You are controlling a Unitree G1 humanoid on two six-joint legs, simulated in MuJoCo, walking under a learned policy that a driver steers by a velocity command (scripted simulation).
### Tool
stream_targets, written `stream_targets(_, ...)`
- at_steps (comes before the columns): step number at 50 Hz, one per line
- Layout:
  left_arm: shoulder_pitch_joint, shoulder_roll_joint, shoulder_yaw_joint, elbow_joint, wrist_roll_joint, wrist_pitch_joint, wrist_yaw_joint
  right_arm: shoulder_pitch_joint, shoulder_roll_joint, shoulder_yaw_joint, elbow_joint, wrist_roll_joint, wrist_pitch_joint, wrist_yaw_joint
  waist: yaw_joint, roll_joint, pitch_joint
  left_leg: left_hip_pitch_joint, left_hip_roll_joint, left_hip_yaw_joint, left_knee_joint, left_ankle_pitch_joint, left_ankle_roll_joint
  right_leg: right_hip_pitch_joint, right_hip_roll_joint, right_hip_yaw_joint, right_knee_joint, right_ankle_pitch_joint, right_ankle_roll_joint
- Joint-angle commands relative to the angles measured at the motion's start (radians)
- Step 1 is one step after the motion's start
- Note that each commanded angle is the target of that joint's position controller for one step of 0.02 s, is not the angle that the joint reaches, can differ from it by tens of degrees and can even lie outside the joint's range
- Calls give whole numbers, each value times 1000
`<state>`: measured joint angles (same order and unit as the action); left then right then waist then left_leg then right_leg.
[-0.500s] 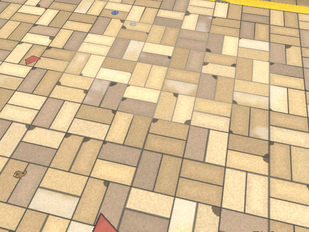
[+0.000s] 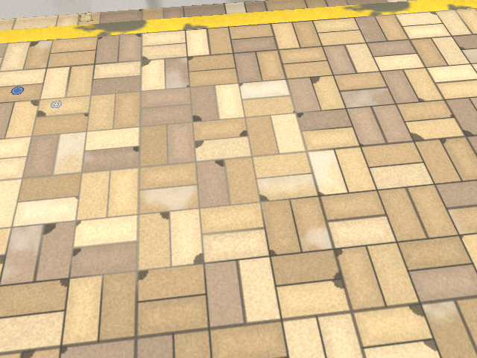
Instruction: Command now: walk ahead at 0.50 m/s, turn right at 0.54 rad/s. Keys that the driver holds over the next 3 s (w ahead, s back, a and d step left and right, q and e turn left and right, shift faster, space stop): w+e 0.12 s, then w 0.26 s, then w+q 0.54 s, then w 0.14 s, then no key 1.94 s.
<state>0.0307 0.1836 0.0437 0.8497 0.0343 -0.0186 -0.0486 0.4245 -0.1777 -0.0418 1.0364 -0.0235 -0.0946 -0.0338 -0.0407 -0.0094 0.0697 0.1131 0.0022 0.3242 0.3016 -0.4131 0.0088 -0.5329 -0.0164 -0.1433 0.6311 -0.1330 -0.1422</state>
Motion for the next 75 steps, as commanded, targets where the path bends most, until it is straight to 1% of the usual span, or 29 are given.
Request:
stream_targets(1, 201, 109, 41, 5, 5, -13, 10, 16, -201, -43, -45, -3, 18, -6, 123, 117, -115, -4, 278, -53, 364, 1178, 102, 221, 108, -37, -60, -125, -74)
stream_targets(2, 343, 156, 64, 46, 16, -21, 20, -7, -206, -45, -66, 2, 22, 1, 197, 62, -189, -151, 258, -42, 619, 979, 72, 442, 81, 46, -151, -111, -113)
stream_targets(3, 380, 264, 93, 45, 22, -24, 33, 14, -108, -26, -118, 11, 20, 13, 165, -112, -278, -496, 154, -53, 955, 254, 31, 717, -204, 440, -170, -146, -205)
stream_targets(4, 378, 319, 102, 24, -2, -10, 32, -45, -128, -32, -192, 19, 9, 30, 148, -169, -335, -789, -40, -244, 1184, -149, -5, 841, -347, 922, -342, -137, -330)
stream_targets(5, 345, 285, 94, 33, -15, -1, 40, -168, -157, -35, -214, 11, -3, 36, 149, -30, -191, -907, 45, -344, 1159, -31, 7, 760, -314, 752, -371, -111, -281)
stream_targets(6, 295, 236, 81, 31, -24, -4, 46, -177, -151, -30, -223, 18, -17, 38, 113, 2, -102, -880, 81, -342, 1070, 66, 10, 628, -283, 632, -386, -15, -236)
stream_targets(7, 241, 188, 68, 25, -22, -11, 48, -143, -143, -30, -198, 14, -15, 35, 58, 63, -59, -806, 113, -341, 977, 107, 8, 522, -228, 524, -399, 113, -182)
stream_targets(9, 210, 142, 48, 22, -33, -36, 54, -88, -121, -26, -179, -21, 24, 40, 8, 36, -69, -679, 137, -341, 882, 126, -15, 416, -153, 390, -412, 269, -139)
stream_targets(14, 340, 172, 45, 67, -37, -67, 49, -202, -113, -23, -219, -19, 64, 58, 37, -19, -40, -746, 136, -295, 717, 262, -39, 428, -102, 301, -448, 438, -79)
stream_targets(24, 465, 160, 18, 111, -11, -72, 63, -475, -109, 1, -311, 3, 53, 70, 121, -55, 28, -804, 59, -234, 339, 404, 37, 661, -147, 220, -468, 538, -22)
stream_targets(27, 416, 183, 17, 115, -1, -77, 77, -388, -128, -6, -293, 8, 46, 64, 57, -70, -7, -637, -20, -213, 279, 297, 102, 688, -173, 155, -361, 878, 2)
stream_targets(29, 391, 208, 22, 114, 9, -71, 84, -172, -167, -26, -222, 5, 38, 50, -35, -77, -117, -436, -83, -206, 240, 233, 145, 703, -171, 124, -93, 1046, 16)
stream_targets(30, 364, 218, 23, 104, 0, -68, 83, -24, -185, -38, -177, -7, 31, 44, -111, -52, -184, -234, -58, -249, 170, 283, 177, 592, -146, 92, 125, 906, 28)
stream_targets(31, 376, 177, 9, 62, -21, -75, 77, 104, -285, -68, -156, -26, 33, 33, -132, 82, -286, 21, 170, -570, 162, 246, 272, 324, -58, 35, 486, 510, 59)
stream_targets(32, 432, 154, 13, 49, -31, -84, 58, 55, -305, -76, -156, -3, 48, 44, -43, 267, -345, 183, 349, -1070, 25, 319, 413, -10, 149, 108, 783, -341, 94)
stream_targets(33, 367, 181, 13, 28, -2, -87, 54, -58, -286, -74, -176, 24, 50, 57, -10, 114, -241, 92, 319, -1006, -10, 223, 397, -112, 60, 231, 813, -282, 72)
stream_targets(35, 265, 176, 11, -8, -8, -99, 44, -144, -184, -48, -191, 16, 52, 57, 27, -28, -53, -174, 255, -798, -75, 261, 334, -105, -22, 215, 685, -176, 81)
stream_targets(37, 272, 147, 2, -24, 12, -66, 41, -146, -164, -37, -177, 18, 40, 46, 74, -10, -31, -300, 172, -685, -98, 377, 287, -22, -57, 210, 574, -163, 114)
stream_targets(41, 201, 133, -6, -72, 17, -30, 37, -80, -222, -52, -170, 25, 22, 43, 65, 37, -35, -353, 115, -609, -126, 457, 279, -42, -70, 163, 411, -97, 173)
stream_targets(52, -127, 125, -27, -204, -1, -44, 20, 98, -210, -49, -161, 10, 32, 24, -69, 86, -33, -79, 121, -629, -30, 671, 197, -110, -18, 129, -23, 111, 164)
stream_targets(56, 105, 175, -8, -136, 4, -74, 40, 32, -232, -48, -167, 13, 25, 15, 48, 89, -101, -77, 91, -594, 207, 1032, 119, 222, 57, 118, -194, 90, 88)
stream_targets(57, 224, 201, 0, -109, 12, -92, 51, 18, -224, -44, -172, 26, 17, 20, 105, 67, -176, -157, 49, -564, 364, 949, 92, 421, -9, 162, -228, 235, 59)
stream_targets(58, 373, 272, 11, -96, 30, -100, 66, 28, -167, -26, -212, 38, 10, 19, 142, -53, -322, -326, -10, -508, 624, 526, 66, 679, -260, 381, -150, 579, 9)
stream_targets(59, 383, 335, 39, -73, 10, -77, 55, 228, -126, -25, -179, 74, 26, 11, 69, -278, -456, -540, -164, -421, 920, -211, 31, 862, -481, 690, -132, 915, -181)
stream_targets(60, 340, 244, 25, -91, -27, -63, 44, 180, -209, -36, -151, 24, 42, 1, 61, -68, -381, -578, -106, -465, 967, -145, 38, 737, -413, 669, -174, 831, -160)
stream_targets(61, 258, 168, 3, -95, -31, -66, 43, 80, -188, -34, -162, 16, 45, 6, 51, -29, -238, -599, -85, -472, 940, -85, 27, 613, -356, 526, -211, 809, -128)
stream_targets(63, 200, 112, -18, -87, -27, -69, 49, -4, -165, -27, -179, 3, 62, 20, 30, -50, -136, -587, -32, -455, 837, -25, 10, 473, -263, 374, -285, 776, -68)
stream_targets(69, 188, 140, -26, -34, -16, -79, 51, -6, -111, -8, -148, 0, 108, 30, -27, -100, -162, -405, -27, -387, 586, 76, -25, 311, -184, 206, -330, 765, -57)
stream_targets(75, 242, 161, -22, 10, -16, -35, 57, -127, -112, 14, -133, 5, 124, 12, 25, -117, -125, -301, -4, -329, 303, 119, -14, 258, -174, 260, -356, 203, -41)
